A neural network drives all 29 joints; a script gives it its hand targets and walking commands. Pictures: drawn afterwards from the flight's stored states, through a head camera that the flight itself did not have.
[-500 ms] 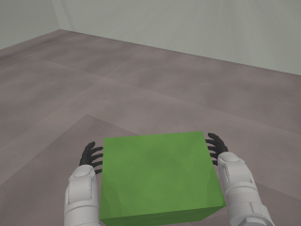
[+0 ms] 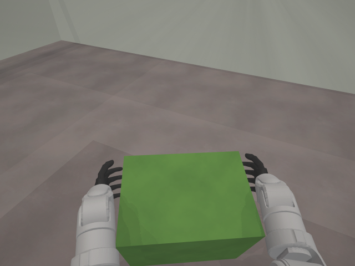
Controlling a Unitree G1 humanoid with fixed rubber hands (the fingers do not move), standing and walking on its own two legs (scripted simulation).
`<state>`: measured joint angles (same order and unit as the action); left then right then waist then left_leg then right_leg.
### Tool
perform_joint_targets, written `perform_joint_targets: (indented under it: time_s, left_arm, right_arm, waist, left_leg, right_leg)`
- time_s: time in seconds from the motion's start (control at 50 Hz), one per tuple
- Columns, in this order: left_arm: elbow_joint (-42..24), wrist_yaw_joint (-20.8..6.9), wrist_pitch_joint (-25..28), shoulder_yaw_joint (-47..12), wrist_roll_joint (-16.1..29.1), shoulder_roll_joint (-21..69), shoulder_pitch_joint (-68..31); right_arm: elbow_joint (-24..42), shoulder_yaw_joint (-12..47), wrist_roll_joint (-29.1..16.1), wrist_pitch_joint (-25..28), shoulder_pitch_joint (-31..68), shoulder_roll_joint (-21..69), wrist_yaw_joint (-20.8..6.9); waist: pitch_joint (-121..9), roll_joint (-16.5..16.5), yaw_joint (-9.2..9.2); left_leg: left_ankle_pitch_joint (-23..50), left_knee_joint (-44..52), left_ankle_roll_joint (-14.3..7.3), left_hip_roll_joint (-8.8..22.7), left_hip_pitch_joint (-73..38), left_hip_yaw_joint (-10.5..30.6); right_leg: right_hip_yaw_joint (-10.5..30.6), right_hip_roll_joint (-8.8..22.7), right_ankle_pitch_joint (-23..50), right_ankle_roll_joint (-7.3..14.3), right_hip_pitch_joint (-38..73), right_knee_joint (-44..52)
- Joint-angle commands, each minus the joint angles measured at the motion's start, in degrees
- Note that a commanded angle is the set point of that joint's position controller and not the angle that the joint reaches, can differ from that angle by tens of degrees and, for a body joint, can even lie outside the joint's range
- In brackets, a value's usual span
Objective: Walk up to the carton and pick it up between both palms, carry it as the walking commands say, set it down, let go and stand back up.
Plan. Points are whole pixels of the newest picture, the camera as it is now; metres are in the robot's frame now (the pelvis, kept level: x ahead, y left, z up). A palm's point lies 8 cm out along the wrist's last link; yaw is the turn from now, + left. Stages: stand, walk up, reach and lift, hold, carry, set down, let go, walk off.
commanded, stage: reach and lift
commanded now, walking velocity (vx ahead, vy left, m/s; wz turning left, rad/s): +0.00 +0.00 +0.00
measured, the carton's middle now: (183, 210) +0.30 +0.03 -0.04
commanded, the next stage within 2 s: hold in 1.16 s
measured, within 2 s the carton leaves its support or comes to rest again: neither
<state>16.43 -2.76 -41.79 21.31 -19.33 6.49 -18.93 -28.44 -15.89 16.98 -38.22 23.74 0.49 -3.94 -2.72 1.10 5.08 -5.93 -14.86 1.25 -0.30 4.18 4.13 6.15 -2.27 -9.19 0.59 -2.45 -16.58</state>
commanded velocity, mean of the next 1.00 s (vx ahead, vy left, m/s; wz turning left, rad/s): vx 0.00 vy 0.00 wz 0.00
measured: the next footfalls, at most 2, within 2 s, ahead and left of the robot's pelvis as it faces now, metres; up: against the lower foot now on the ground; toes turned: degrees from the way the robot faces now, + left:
none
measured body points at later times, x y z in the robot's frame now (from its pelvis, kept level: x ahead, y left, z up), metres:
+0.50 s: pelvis +0.02 +0.00 +0.00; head -0.03 +0.00 +0.45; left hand +0.29 +0.19 +0.04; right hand +0.31 -0.18 +0.04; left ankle +0.03 +0.13 -0.75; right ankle +0.01 -0.12 -0.75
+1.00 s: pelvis +0.02 +0.01 +0.00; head -0.03 +0.01 +0.45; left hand +0.31 +0.19 +0.05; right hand +0.32 -0.19 +0.05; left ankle +0.03 +0.13 -0.75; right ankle +0.01 -0.12 -0.75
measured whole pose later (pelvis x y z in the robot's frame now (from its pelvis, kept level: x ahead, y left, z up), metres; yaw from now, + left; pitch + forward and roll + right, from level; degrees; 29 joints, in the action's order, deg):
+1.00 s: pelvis +0.02 +0.01 +0.00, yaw +1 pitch -5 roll +0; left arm 10.1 -3.6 -40.9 16.4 -18.6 7.6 -12.1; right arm -14.7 -15.3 16.2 -40.7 13.3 2.2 -4.5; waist -3.2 0.9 0.0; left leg -6.0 -11.9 0.5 -1.1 1.4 4.6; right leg 5.8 -1.3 -8.8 0.1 1.0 -12.4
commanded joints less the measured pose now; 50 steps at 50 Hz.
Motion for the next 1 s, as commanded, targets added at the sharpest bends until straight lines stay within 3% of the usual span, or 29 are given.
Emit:
perform_joint_targets:
  time_s: [0.0, 0.02, 0.04, 0.08, 0.12, 0.16, 0.22, 0.26, 0.3, 0.32, 0.34, 0.38, 0.44, 0.46, 0.48, 0.52, 0.58, 0.66, 0.68, 0.7, 0.72, 0.74, 0.76, 0.78, 0.84, 0.86, 0.92, 0.94, 0.98]
  left_arm:
    - [-0.8, -18.9, 2.9, -31.0, 18.6, 47.5, -37.7]
    - [1.4, -18.1, 2.0, -31.3, 18.4, 48.3, -34.7]
    - [0.8, -18.6, 1.8, -30.4, 18.7, 49.5, -31.8]
    - [-1.1, -18.6, 1.1, -33.2, 19.2, 49.4, -26.8]
    - [-3.1, -18.2, 1.6, -33.0, 18.5, 49.1, -29.1]
    - [-3.7, -17.3, 1.7, -33.9, 18.4, 51.0, -28.8]
    - [-8.0, -16.3, 1.1, -36.1, 19.1, 49.2, -23.7]
    - [-8.6, -15.7, 0.8, -36.6, 18.4, 49.5, -16.7]
    - [-9.0, -15.6, 1.3, -36.9, 18.7, 48.9, -18.7]
    - [-6.3, -15.6, 0.9, -34.9, 17.6, 48.2, -13.2]
    - [-10.0, -15.3, 2.1, -36.6, 19.5, 48.0, -15.3]
    - [-12.6, -15.0, 1.4, -37.8, 18.9, 47.8, -18.3]
    - [-11.9, -15.8, 2.0, -38.4, 19.3, 46.1, -18.6]
    - [-8.3, -16.5, 2.2, -38.6, 20.7, 47.1, -16.6]
    - [-9.9, -16.2, 2.4, -38.4, 20.5, 46.4, -19.3]
    - [-6.8, -16.6, 3.0, -36.8, 19.8, 46.1, -22.6]
    - [-6.0, -17.8, 3.5, -38.1, 19.2, 46.1, -26.3]
    - [-3.5, -18.4, 3.1, -35.2, 20.0, 45.4, -28.4]
    - [-1.9, -18.3, 2.9, -35.6, 18.8, 45.4, -25.4]
    - [-1.6, -18.6, 3.0, -33.6, 18.3, 46.1, -26.0]
    - [-3.3, -18.6, 3.2, -35.1, 18.6, 45.4, -27.5]
    - [-1.3, -19.2, 2.5, -33.8, 17.8, 45.8, -25.4]
    - [-1.3, -19.2, 2.7, -33.0, 17.9, 45.8, -27.8]
    - [-0.4, -19.6, 2.9, -34.1, 18.5, 45.7, -27.4]
    - [-5.2, -19.6, 3.4, -35.2, 18.2, 46.8, -28.3]
    - [-3.5, -19.1, 3.0, -35.9, 19.5, 48.2, -26.2]
    - [-6.0, -17.4, 2.2, -37.1, 18.9, 48.2, -20.6]
    - [-5.0, -17.3, 2.2, -36.1, 19.0, 47.2, -18.1]
    - [-7.1, -17.2, 1.9, -37.5, 19.0, 47.2, -19.1]
  right_arm:
    - [0.8, 24.3, -15.5, 3.2, 31.0, 54.8, -20.1]
    - [3.6, 24.5, -14.1, 3.4, 30.8, 55.1, -19.9]
    - [8.1, 25.6, -16.5, 3.1, 29.7, 54.1, -20.2]
    - [6.9, 24.6, -15.2, 1.7, 24.9, 52.8, -20.1]
    - [8.4, 24.4, -13.4, 1.6, 21.9, 52.7, -19.5]
    - [9.0, 25.2, -14.5, 1.9, 24.3, 52.2, -19.7]
    - [14.3, 28.9, -15.9, 1.3, 21.0, 52.2, -19.5]
    - [17.8, 30.8, -17.5, 0.3, 19.2, 51.2, -19.1]
    - [16.6, 29.0, -14.7, 0.3, 15.4, 48.7, -17.7]
    - [18.6, 32.3, -17.3, 0.2, 16.0, 48.5, -17.8]
    - [20.0, 31.9, -16.6, 0.2, 15.6, 50.1, -17.2]
    - [21.2, 31.8, -17.7, 1.0, 17.1, 49.8, -17.6]
    - [18.7, 32.2, -16.2, 0.2, 13.6, 51.0, -16.5]
    - [21.2, 33.3, -16.9, 0.6, 16.9, 50.1, -16.0]
    - [19.8, 34.1, -16.7, 0.7, 17.2, 52.0, -16.3]
    - [17.1, 33.2, -16.3, 0.8, 18.6, 52.0, -16.8]
    - [14.7, 31.7, -16.2, 1.4, 20.5, 52.3, -16.8]
    - [9.9, 28.6, -14.4, -0.1, 19.1, 53.1, -17.3]
    - [10.3, 30.0, -16.3, 0.5, 19.1, 52.7, -17.3]
    - [12.5, 28.8, -15.9, 0.5, 22.2, 53.5, -17.5]
    - [10.3, 28.3, -15.5, 0.3, 20.0, 54.7, -17.4]
    - [11.0, 28.8, -16.7, 0.4, 21.2, 54.2, -17.1]
    - [9.4, 27.5, -15.1, -0.1, 22.3, 52.7, -17.6]
    - [9.6, 28.8, -16.2, 0.3, 23.2, 52.8, -17.7]
    - [14.1, 28.9, -16.1, 0.7, 21.8, 53.7, -18.3]
    - [13.6, 29.0, -16.4, 0.5, 20.4, 53.2, -18.1]
    - [18.0, 29.7, -15.6, 0.0, 16.3, 51.1, -17.1]
    - [18.4, 30.0, -16.1, -0.4, 18.8, 51.1, -17.1]
    - [19.1, 31.2, -16.7, 0.2, 16.5, 50.5, -17.2]
  waist:
    - [-10.9, -4.3, -0.46]
    - [-12.8, 1.7, -1.10]
    - [-14.4, -4.1, -1.28]
    - [-11.3, 0.0, -1.74]
    - [-13.2, 0.3, -3.80]
    - [-14.6, -5.7, -2.63]
    - [-16.4, -1.0, -2.52]
    - [-15.1, -3.6, -1.40]
    - [-11.5, -1.1, -5.03]
    - [-9.7, -4.0, -1.72]
    - [-9.2, 3.5, -2.84]
    - [-11.0, -3.6, -2.67]
    - [-8.8, -0.4, -4.13]
    - [-8.3, 3.6, -4.20]
    - [-11.1, 0.0, -3.31]
    - [-5.4, 4.3, -2.98]
    - [-9.7, -0.9, -4.20]
    - [-10.8, 3.5, -4.71]
    - [-6.9, 1.0, -5.46]
    - [-11.8, 1.5, -2.15]
    - [-9.0, 2.2, -5.10]
    - [-7.6, -0.8, -3.73]
    - [-9.8, -2.1, -5.04]
    - [-7.1, -0.6, -5.08]
    - [-11.5, -0.3, -4.82]
    - [-14.3, -3.5, -5.40]
    - [-14.7, -0.2, -5.98]
    - [-11.8, 3.4, -3.42]
    - [-11.2, -1.8, -5.19]
  left_leg:
    - [1.1, 0.7, 0.6, -4.8, -8.7, -4.5]
    - [4.6, 2.2, 0.3, -3.5, -7.4, -3.0]
    - [3.5, 1.4, 1.3, -5.7, -8.9, -5.0]
    - [14.2, 2.6, 1.7, -3.9, -10.2, -3.1]
    - [8.1, 2.6, 1.7, -4.9, -10.3, -2.7]
    - [12.5, 2.6, 1.6, -4.1, -12.4, -2.2]
    - [19.2, 2.1, 0.9, -4.7, -13.0, -1.6]
    - [25.3, 2.5, 1.1, -3.9, -14.8, -0.6]
    - [20.6, 2.5, 1.6, -4.1, -15.9, -0.4]
    - [21.3, 3.1, 0.4, -5.2, -12.6, -1.7]
    - [21.6, 3.5, -0.4, -2.6, -15.4, 0.3]
    - [19.4, 3.1, 1.2, -5.0, -11.3, -1.3]
    - [14.3, 2.4, 0.1, -5.5, -10.4, -1.1]
    - [12.9, 2.1, -0.6, -5.9, -11.5, -2.1]
    - [11.6, 2.3, -0.5, -5.5, -10.8, -1.1]
    - [6.8, 1.4, -1.4, -5.4, -8.4, -1.6]
    - [5.2, 1.0, -0.3, -6.0, -6.7, -2.4]
    - [1.1, 1.5, -0.6, -5.1, -8.1, -2.6]
    - [2.7, 1.8, -0.6, -6.5, -6.3, -3.6]
    - [3.6, 2.0, -0.7, -4.9, -5.3, -2.3]
    - [3.4, 1.7, -0.7, -5.1, -5.9, -2.2]
    - [2.9, 1.8, -0.7, -6.3, -4.3, -3.6]
    - [0.3, 1.8, -0.5, -5.3, -7.5, -2.4]
    - [2.1, 1.0, -0.8, -5.5, -8.5, -3.1]
    - [8.2, 1.7, -0.1, -5.4, -6.6, -2.6]
    - [10.5, 1.3, 0.6, -4.7, -11.1, -1.6]
    - [20.2, 1.7, 1.3, -5.1, -14.2, -0.8]
    - [14.7, 2.3, 0.9, -4.2, -11.1, -1.1]
    - [14.7, 2.4, 1.0, -5.4, -8.4, -0.3]
  right_leg:
    - [-1.9, -1.6, -1.9, 1.1, -7.6, 5.7]
    - [-3.7, -3.4, 1.7, 0.4, -2.7, 4.4]
    - [-1.6, -1.8, 2.4, 0.7, -2.3, 5.5]
    - [-3.7, -4.1, 8.9, -0.1, -3.3, 4.3]
    - [-3.9, -3.7, 5.5, -0.3, -2.1, 5.7]
    - [-3.0, -3.6, 7.7, 0.3, -2.5, 4.6]
    - [-2.6, -4.2, 14.3, -0.4, 2.3, 4.4]
    - [-1.8, -3.8, 16.0, -0.9, 1.2, 5.4]
    - [-1.9, -4.4, 13.9, -0.6, -1.9, 6.0]
    - [-1.2, -3.0, 18.1, -0.2, 2.7, 7.0]
    - [-3.2, -4.5, 14.5, -1.2, -0.7, 5.6]
    - [-1.7, -4.2, 14.7, 0.1, 2.9, 5.5]
    - [-1.7, -3.3, 15.2, -1.0, 0.4, 5.4]
    - [-1.7, -3.0, 13.1, -1.3, -0.5, 5.4]
    - [-1.6, -3.3, 12.5, -1.3, 1.7, 5.0]
    - [-2.7, -3.1, 6.1, -0.6, -4.4, 5.9]
    - [-2.0, -2.4, 6.3, -0.3, -1.8, 5.6]
    - [-2.1, -2.5, 2.2, -1.0, -0.9, 6.4]
    - [-2.3, -2.2, 5.4, -0.8, -3.1, 6.2]
    - [-2.5, -2.3, 6.5, -1.3, 1.6, 5.5]
    - [-1.9, -1.7, 6.4, -0.4, -1.0, 6.1]
    - [-1.9, -1.4, 7.4, -0.7, -1.3, 6.3]
    - [-2.0, -2.1, 3.2, -0.6, -1.9, 6.6]
    - [-2.1, -2.4, 1.4, -0.3, -4.1, 7.5]
    - [-3.1, -3.4, 9.9, -1.0, 1.1, 5.0]
    - [-2.1, -2.8, 12.0, -0.7, 0.2, 5.1]
    - [-2.7, -4.4, 18.0, -1.2, 2.5, 5.5]
    - [-3.1, -3.7, 12.8, -1.2, 1.5, 4.9]
    - [-2.7, -3.9, 14.8, -0.7, 3.1, 5.1]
